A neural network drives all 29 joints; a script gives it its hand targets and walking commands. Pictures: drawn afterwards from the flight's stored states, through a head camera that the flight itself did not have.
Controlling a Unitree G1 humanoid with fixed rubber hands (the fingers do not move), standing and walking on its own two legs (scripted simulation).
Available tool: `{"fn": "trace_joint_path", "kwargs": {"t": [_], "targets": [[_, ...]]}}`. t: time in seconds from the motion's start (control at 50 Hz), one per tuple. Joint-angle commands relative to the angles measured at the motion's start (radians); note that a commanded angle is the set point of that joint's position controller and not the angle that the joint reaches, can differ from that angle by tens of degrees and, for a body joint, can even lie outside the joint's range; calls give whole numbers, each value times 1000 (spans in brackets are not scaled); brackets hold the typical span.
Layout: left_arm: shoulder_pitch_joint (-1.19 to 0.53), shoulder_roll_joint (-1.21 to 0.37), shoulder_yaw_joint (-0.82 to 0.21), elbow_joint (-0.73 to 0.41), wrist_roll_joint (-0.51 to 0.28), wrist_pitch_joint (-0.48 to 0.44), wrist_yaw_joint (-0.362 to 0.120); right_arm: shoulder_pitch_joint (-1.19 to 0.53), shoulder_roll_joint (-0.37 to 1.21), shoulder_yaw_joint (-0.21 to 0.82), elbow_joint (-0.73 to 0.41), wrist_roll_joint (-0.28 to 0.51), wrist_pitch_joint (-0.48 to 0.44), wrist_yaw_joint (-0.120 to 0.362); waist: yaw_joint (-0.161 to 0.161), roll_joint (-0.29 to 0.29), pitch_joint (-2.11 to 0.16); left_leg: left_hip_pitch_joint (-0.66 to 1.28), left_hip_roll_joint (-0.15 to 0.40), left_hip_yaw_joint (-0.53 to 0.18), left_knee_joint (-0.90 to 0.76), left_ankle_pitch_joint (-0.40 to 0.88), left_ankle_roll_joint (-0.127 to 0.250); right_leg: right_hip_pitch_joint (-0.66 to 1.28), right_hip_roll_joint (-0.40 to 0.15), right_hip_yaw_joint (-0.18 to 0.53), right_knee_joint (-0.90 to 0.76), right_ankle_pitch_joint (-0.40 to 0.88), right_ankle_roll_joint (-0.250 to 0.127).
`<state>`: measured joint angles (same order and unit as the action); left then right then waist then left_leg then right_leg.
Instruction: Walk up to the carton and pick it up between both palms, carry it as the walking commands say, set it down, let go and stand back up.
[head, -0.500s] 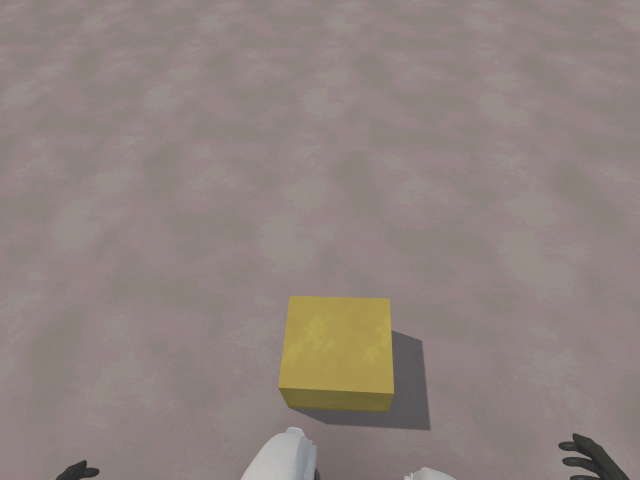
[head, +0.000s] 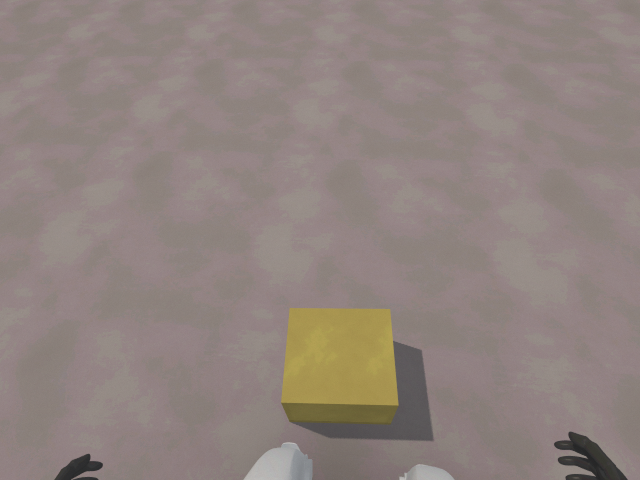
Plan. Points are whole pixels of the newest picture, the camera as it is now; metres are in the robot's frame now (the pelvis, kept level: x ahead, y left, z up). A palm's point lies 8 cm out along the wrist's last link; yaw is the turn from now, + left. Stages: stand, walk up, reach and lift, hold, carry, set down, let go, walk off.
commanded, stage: walk up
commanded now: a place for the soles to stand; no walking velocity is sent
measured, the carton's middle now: (339, 365) +0.47 +0.00 -0.62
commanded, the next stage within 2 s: reach and lift in 1.90 s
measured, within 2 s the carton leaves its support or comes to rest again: neither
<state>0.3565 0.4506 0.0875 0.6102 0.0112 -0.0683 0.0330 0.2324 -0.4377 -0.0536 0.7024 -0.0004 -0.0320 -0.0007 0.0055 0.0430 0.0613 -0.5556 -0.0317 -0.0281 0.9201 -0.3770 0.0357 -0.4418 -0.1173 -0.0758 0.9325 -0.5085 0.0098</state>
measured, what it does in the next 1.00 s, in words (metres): stands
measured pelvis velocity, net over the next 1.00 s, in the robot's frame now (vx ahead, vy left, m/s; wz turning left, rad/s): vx -0.03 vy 0.02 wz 0.03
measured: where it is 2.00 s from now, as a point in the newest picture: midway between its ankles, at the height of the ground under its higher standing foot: outside the picture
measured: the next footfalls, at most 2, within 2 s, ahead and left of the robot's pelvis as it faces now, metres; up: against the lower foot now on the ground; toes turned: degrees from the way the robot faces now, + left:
none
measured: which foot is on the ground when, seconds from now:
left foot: down 0.00-1.00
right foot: down 0.00-1.00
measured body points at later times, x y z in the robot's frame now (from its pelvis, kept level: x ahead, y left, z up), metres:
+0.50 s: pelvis +0.00 +0.00 +0.00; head +0.03 -0.01 +0.45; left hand +0.09 +0.34 -0.06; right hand +0.13 -0.32 -0.09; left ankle +0.06 +0.11 -0.69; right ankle +0.00 -0.15 -0.69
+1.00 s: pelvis -0.03 +0.02 +0.00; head -0.01 +0.00 +0.45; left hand +0.06 +0.37 -0.05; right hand +0.10 -0.29 -0.10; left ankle +0.03 +0.13 -0.68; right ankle -0.01 -0.12 -0.69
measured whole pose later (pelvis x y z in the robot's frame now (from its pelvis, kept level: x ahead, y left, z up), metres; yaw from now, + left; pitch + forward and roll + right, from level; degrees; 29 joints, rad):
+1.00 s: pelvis -0.03 +0.02 +0.00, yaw +1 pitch -2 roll +0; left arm 0.36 0.47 0.07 0.61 0.02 -0.07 0.06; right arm 0.22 -0.44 -0.05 0.70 0.00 0.01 0.03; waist 0.00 0.05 0.07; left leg -0.55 -0.03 0.01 0.99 -0.44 0.04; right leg -0.44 -0.11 -0.06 0.93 -0.46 0.00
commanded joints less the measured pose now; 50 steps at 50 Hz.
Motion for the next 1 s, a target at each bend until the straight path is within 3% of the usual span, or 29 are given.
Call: {"fn": "trace_joint_path", "kwargs": {"t": [0.0, 0.04, 0.08, 0.12, 0.14, 0.16, 0.18, 0.26, 0.32, 0.34, 0.38, 0.4, 0.42, 0.44, 0.5, 0.54, 0.58, 0.6, 0.62, 0.68, 0.7, 0.74, 0.76, 0.78, 0.84, 0.88, 0.92, 0.94, 0.98], "targets": [[50, 218, 50, 33, 4, -34, 10, -76, -187, -56, -55, -22, -8, 0, 41, -33, -157, -34, 87, -236, -158, 184, 95, 185, -44, 161, -267, 101, -119], [26, 270, 60, 25, 11, -35, 14, -64, -172, -49, -48, -21, -7, 5, 30, -130, -122, -60, 13, -57, -28, 144, 27, 168, -194, 302, -373, 67, -210], [-40, 270, 56, 4, 9, -30, 12, -9, -190, -57, -26, -23, -13, 10, -7, -122, -113, 26, 32, -38, -67, 114, 28, 108, -200, 256, -304, 150, -205], [-53, 222, 41, -5, 4, -18, 9, 28, -212, -67, -19, -34, -25, 12, -21, -2, -159, 184, 82, -211, -208, 146, 81, -8, -75, 88, -119, 129, -110], [-65, 185, 31, -9, -4, -10, 8, 26, -240, -74, -27, -41, -29, 10, -24, 112, -154, 233, 158, -425, -326, 97, 142, -108, 21, 28, 0, 11, -54], [-51, 194, 33, 1, -9, -2, 10, 39, -263, -80, -32, -40, -27, 8, -28, 109, -153, 266, 204, -542, -382, 46, 193, -130, 44, 51, -4, -97, -48], [-41, 201, 34, 11, -9, -2, 10, 35, -271, -81, -31, -42, -24, 6, -26, 96, -138, 258, 215, -555, -396, 21, 208, -128, 44, 59, -26, -137, -50], [43, 207, 42, 47, 4, -21, 8, -64, -212, -64, -46, -34, -4, 6, 29, 33, -136, 20, 134, -356, -312, -25, 127, 114, 21, 91, -214, 4, -88], [26, 282, 59, 31, 20, -31, 13, -72, -171, -50, -46, -27, -4, 15, 29, -160, -89, -96, 0, -66, -62, -20, 15, 146, -200, 352, -441, -105, -207], [-15, 290, 60, 17, 18, -30, 12, -45, -187, -57, -36, -28, -7, 17, 9, -170, -77, -52, 10, -16, -23, -51, 7, 108, -247, 367, -428, -44, -234], [-61, 265, 52, 6, 15, -27, 7, 13, -201, -62, -16, -30, -18, 22, -26, -125, -110, 73, 29, -54, -116, -6, 25, 62, -186, 247, -290, 113, -188], [-53, 232, 44, 2, 11, -21, 7, 30, -206, -65, -14, -36, -26, 21, -25, -47, -145, 162, 56, -152, -203, 67, 53, 14, -107, 142, -177, 136, -132], [-60, 193, 35, -7, 2, -14, 6, 36, -230, -73, -21, -42, -33, 19, -23, 70, -160, 229, 131, -354, -308, 81, 110, -76, -4, 40, -30, 88, -63], [-45, 184, 33, 0, -7, -6, 7, 33, -257, -77, -31, -44, -32, 15, -18, 113, -156, 271, 193, -526, -373, 62, 176, -135, 50, 51, 0, -56, -44], [55, 205, 37, 40, -25, -16, 35, -50, -234, -75, -79, -51, 12, 26, 16, 105, -146, 182, 181, -372, -266, 423, 199, 5, 50, 29, -85, 81, -65], [95, 251, 51, 44, -8, -29, 39, -88, -197, -67, -98, -40, 25, 27, 40, -31, -159, -1, 97, -205, -104, 417, 102, 172, -51, 162, -220, 242, -118], [88, 322, 72, 27, -3, -28, 47, -106, -177, -62, -109, -38, 34, 25, 49, -178, -109, -117, 3, 12, 164, 112, 1, 180, -308, 396, -369, 420, -280], [50, 343, 75, 14, 1, -30, 51, -98, -192, -69, -110, -40, 39, 27, 36, -211, -83, -160, 27, -6, 230, -141, -8, 170, -380, 456, -380, 542, -337], [33, 345, 78, 13, 4, -31, 53, -85, -205, -73, -110, -40, 40, 31, 28, -196, -72, -160, 50, -31, 252, -197, -10, 157, -388, 445, -370, 595, -345], [-47, 308, 65, -3, -1, -17, 53, 1, -173, -78, -69, -36, 23, 47, -33, -183, -87, 48, 45, 34, -82, -17, 16, 103, -213, 176, -205, 604, -201], [-47, 266, 52, -5, 1, -9, 47, 61, -175, -86, -35, -42, 13, 47, -54, -113, -123, 199, 11, 30, -201, 51, 27, 18, -127, 83, -105, 446, -140], [-53, 178, 22, -28, -12, 5, 47, 55, -300, -107, -66, -72, 6, 33, -61, 241, -68, 300, 258, -535, -449, 132, 175, -310, 60, 6, 185, -143, -33], [-53, 207, 27, -11, -13, 15, 50, 44, -321, -105, -71, -63, 7, 31, -61, 129, -73, 218, 310, -567, -487, 21, 222, -235, 38, 84, 169, -202, -44], [-60, 227, 34, 12, -16, 15, 45, 14, -299, -102, -56, -53, 13, 27, -60, 87, -44, 163, 282, -513, -489, -26, 218, -180, 26, 76, 146, -192, -50], [74, 214, 45, 69, -10, 3, 31, -91, -253, -94, -78, -57, 26, 25, 6, 119, -46, 39, 203, -359, -426, -118, 182, 2, 49, 0, -3, -4, -69], [118, 211, 51, 84, -4, -14, 32, -112, -219, -78, -87, -48, 38, 31, 38, 41, -56, -63, 148, -239, -330, -143, 127, 151, 61, 11, -192, 86, -90], [133, 303, 74, 61, 22, -31, 40, -90, -147, -60, -103, -39, 40, 36, 46, -221, -55, -230, 39, -80, -42, -175, 13, 206, -177, 433, -469, -175, -190], [74, 357, 83, 44, 23, -28, 42, -108, -184, -71, -102, -49, 43, 34, 52, -258, -15, -185, 26, 2, 158, -162, -5, 62, -342, 603, -584, -243, -276], [-47, 343, 79, 19, 18, -29, 43, -48, -225, -87, -72, -38, 39, 44, 0, -189, 26, -77, 70, -37, 183, -137, -8, -28, -322, 489, -506, -44, -303]]}}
